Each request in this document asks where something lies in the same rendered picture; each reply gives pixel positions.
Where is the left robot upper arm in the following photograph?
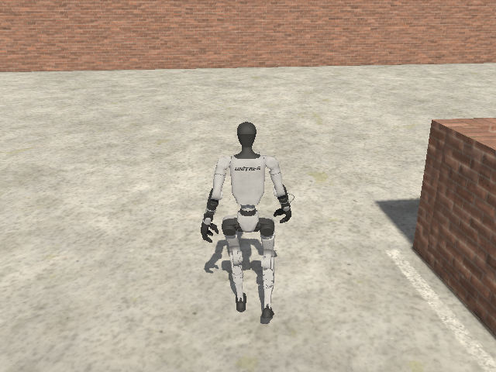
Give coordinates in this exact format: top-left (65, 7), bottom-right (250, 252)
top-left (211, 156), bottom-right (231, 201)

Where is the left robot forearm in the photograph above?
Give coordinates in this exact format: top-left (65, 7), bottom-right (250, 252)
top-left (202, 188), bottom-right (219, 225)

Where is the right robot upper arm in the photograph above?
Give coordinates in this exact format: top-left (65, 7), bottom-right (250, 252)
top-left (263, 155), bottom-right (285, 197)

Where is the left robot shin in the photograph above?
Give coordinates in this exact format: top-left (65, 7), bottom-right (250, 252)
top-left (229, 252), bottom-right (243, 301)

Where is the robot left thigh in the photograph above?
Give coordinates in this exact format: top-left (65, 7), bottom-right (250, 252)
top-left (222, 215), bottom-right (243, 265)

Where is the robot right hand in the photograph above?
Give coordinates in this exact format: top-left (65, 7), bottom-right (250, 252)
top-left (274, 208), bottom-right (291, 223)

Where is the right robot forearm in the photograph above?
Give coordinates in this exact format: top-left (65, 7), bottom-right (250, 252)
top-left (277, 185), bottom-right (291, 211)

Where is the robot left hand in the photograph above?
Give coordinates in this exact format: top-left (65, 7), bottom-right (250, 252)
top-left (201, 222), bottom-right (219, 243)

